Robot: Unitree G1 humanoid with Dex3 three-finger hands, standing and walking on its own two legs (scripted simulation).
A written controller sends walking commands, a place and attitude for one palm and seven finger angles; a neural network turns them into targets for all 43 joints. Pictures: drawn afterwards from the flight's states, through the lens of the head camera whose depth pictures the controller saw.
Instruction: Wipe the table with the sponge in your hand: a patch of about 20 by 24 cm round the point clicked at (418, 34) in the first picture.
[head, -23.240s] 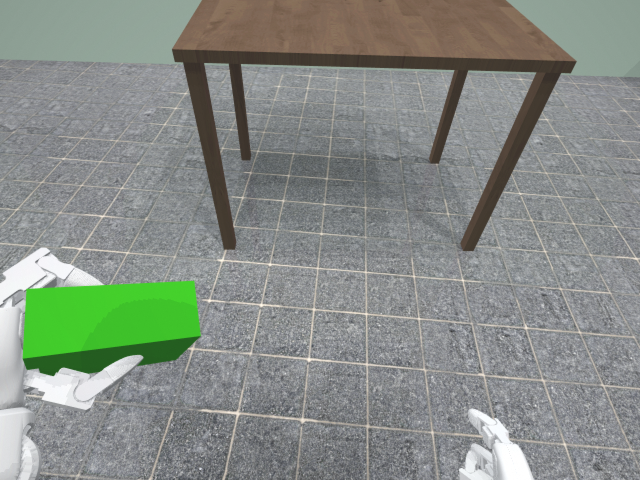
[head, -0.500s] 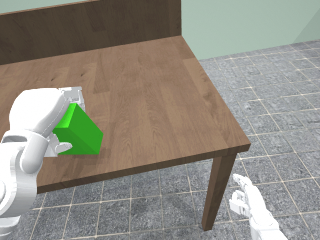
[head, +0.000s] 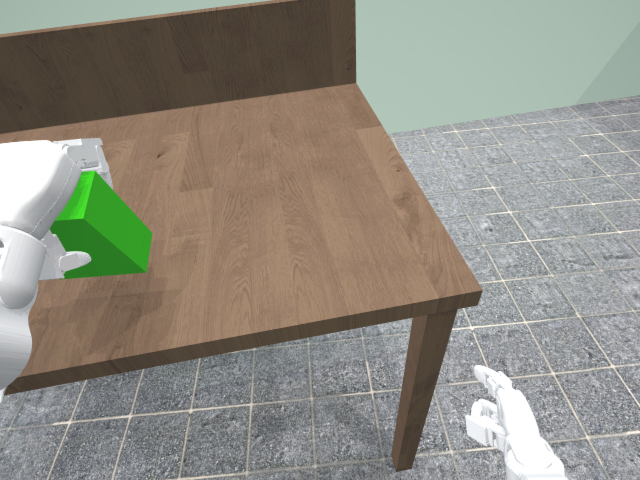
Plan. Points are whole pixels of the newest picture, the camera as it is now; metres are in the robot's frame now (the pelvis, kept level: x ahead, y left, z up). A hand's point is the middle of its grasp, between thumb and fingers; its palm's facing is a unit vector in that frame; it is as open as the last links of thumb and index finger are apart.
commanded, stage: move the sponge above the wiping area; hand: left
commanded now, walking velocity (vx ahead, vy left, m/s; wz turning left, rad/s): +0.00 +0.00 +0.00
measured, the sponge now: (87, 240) +0.26 +0.33 +0.20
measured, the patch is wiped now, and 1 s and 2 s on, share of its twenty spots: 0.00 0.05 0.15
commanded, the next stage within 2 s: none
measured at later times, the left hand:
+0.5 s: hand (40, 191) +0.27 +0.36 +0.25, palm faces +0.26 +0.06 -0.96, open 9.5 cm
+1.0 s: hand (74, 250) +0.27 +0.38 +0.16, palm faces -0.07 -0.05 -1.00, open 9.4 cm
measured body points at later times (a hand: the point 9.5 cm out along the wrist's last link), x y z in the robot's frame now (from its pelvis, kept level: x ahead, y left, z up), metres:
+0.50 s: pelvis +0.01 +0.00 +0.00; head +0.00 -0.05 +0.45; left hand +0.25 +0.36 +0.30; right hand +0.25 -0.20 -0.09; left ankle +0.06 +0.08 -0.74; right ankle +0.00 -0.07 -0.74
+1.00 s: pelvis +0.02 +0.01 +0.00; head +0.03 -0.03 +0.45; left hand +0.27 +0.38 +0.21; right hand +0.26 -0.19 -0.09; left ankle +0.06 +0.08 -0.74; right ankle +0.00 -0.07 -0.74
